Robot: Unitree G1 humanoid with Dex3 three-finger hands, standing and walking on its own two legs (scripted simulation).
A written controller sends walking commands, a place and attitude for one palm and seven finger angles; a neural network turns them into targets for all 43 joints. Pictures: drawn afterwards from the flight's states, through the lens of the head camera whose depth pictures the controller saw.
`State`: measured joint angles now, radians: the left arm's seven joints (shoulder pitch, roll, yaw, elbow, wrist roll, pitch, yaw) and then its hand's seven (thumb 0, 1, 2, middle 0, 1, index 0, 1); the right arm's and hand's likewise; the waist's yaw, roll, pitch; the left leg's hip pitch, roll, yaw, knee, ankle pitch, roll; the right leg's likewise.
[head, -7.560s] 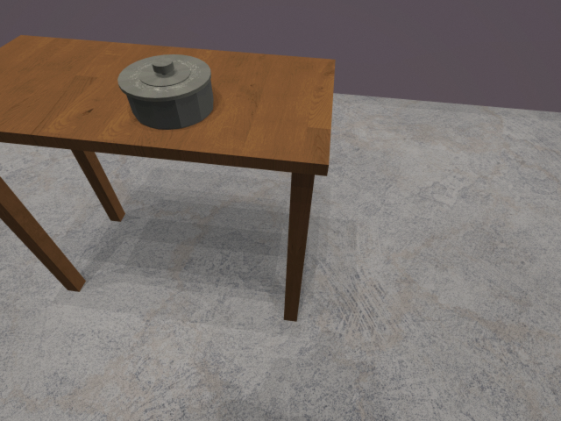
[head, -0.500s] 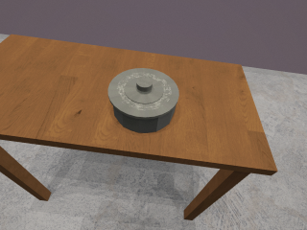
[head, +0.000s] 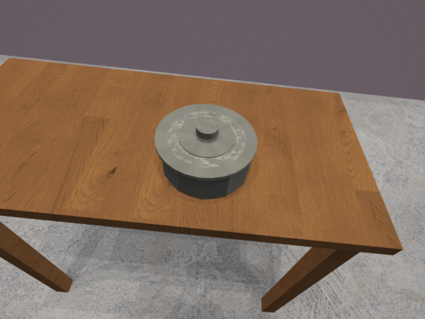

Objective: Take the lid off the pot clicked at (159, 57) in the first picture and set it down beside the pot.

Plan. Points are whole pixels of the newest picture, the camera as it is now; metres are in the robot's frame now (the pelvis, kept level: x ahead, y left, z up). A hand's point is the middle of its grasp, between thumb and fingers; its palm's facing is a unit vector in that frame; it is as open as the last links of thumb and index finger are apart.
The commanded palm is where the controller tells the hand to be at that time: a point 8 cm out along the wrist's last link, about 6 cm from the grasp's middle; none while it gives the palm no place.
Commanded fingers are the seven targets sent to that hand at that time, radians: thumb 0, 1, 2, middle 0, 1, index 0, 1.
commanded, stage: come to a stop and stand still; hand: left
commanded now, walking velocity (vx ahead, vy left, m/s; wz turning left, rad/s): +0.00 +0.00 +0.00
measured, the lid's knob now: (207, 128) +0.42 +0.05 +0.14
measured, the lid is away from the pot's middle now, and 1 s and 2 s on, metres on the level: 0.00 0.00 0.00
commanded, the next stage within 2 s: look again from close up in 0.08 s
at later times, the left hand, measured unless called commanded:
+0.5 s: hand out of the picture -0.01 +0.15 -0.17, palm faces +0.06 -0.97 -0.24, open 7.4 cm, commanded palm none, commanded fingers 0.00 0.90 0.90 -0.20 -0.30 -0.20 -0.30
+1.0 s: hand out of the picture -0.01 +0.08 -0.17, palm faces +0.04 -0.98 -0.20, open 7.3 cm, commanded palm none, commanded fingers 0.00 0.90 0.90 -0.20 -0.30 -0.20 -0.30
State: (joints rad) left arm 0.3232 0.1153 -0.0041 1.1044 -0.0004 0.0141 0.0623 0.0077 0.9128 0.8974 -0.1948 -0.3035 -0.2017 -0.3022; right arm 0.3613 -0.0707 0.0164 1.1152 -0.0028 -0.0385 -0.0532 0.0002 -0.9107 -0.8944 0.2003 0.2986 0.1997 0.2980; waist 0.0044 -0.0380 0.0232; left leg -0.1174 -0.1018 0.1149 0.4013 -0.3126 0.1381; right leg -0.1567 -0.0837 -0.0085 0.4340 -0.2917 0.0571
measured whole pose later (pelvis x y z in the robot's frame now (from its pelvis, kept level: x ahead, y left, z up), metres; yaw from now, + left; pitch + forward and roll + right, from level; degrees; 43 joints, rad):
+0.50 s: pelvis -0.01 -0.03 -0.01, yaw +1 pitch +0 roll +0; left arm 0.31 0.15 -0.01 1.07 0.01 0.01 0.05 0.01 0.91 0.90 -0.19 -0.30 -0.20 -0.30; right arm 0.31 -0.17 0.00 1.05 -0.02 -0.01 -0.04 0.01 -0.93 -0.89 0.20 0.30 0.20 0.30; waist 0.01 0.04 -0.03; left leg -0.17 -0.08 0.11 0.52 -0.36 0.10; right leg -0.25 -0.02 -0.02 0.59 -0.33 0.00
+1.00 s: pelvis +0.00 -0.08 +0.00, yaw +1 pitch +1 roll +0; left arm 0.32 0.13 -0.02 1.09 0.01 -0.01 0.05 0.01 0.91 0.90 -0.20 -0.30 -0.20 -0.30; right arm 0.31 -0.12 0.01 1.13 -0.01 -0.02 -0.03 0.00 -0.91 -0.89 0.20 0.30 0.20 0.30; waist 0.00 0.01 0.02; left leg -0.13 -0.01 0.07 0.44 -0.32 0.02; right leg -0.19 0.06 -0.05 0.47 -0.29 -0.08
